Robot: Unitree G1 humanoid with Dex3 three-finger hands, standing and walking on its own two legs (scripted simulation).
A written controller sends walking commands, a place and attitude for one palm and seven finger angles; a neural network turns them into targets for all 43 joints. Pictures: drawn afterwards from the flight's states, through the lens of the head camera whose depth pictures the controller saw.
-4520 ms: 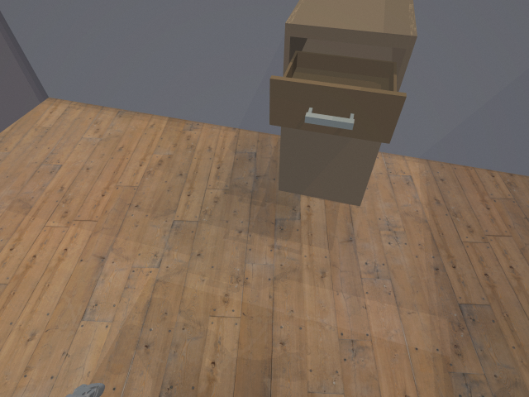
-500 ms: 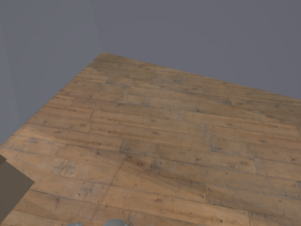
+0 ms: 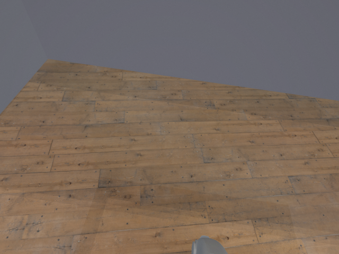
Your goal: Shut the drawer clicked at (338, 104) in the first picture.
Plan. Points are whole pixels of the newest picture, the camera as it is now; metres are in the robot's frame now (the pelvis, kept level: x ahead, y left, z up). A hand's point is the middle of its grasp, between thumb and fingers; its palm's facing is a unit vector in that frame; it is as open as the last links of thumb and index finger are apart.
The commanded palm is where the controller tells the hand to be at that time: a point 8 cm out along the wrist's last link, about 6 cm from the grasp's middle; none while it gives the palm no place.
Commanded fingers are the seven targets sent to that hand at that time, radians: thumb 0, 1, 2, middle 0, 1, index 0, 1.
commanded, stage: turn to face it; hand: left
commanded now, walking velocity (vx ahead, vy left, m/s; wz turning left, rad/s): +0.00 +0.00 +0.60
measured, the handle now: out of the picture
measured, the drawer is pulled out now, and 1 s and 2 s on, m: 0.30 0.30 0.30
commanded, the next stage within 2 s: none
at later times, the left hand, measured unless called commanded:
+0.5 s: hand out of the picture +0.10 +0.19 -0.20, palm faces +0.25 -0.96 -0.14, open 7.3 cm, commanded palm none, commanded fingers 0.00 0.90 0.90 -0.20 -0.30 -0.20 -0.30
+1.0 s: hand out of the picture -0.01 +0.16 -0.15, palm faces +0.53 -0.79 -0.30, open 7.4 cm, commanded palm none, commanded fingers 0.00 0.90 0.90 -0.20 -0.30 -0.20 -0.30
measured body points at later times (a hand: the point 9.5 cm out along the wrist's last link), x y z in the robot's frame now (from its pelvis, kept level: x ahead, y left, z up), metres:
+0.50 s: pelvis +0.03 +0.00 -0.03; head +0.05 +0.03 +0.42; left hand +0.09 +0.24 -0.19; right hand +0.11 -0.23 -0.16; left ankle +0.04 +0.10 -0.75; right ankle +0.08 -0.14 -0.73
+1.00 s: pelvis +0.03 -0.06 -0.01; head +0.06 -0.07 +0.44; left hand -0.04 +0.20 -0.13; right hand +0.23 -0.25 -0.16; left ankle +0.00 +0.08 -0.69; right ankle +0.07 -0.16 -0.74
